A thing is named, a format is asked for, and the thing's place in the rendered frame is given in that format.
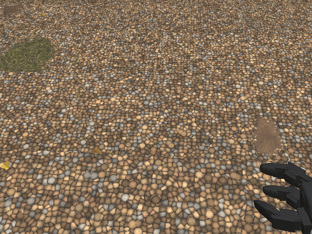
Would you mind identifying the right robot hand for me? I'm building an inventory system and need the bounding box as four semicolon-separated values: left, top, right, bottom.
253;162;312;234

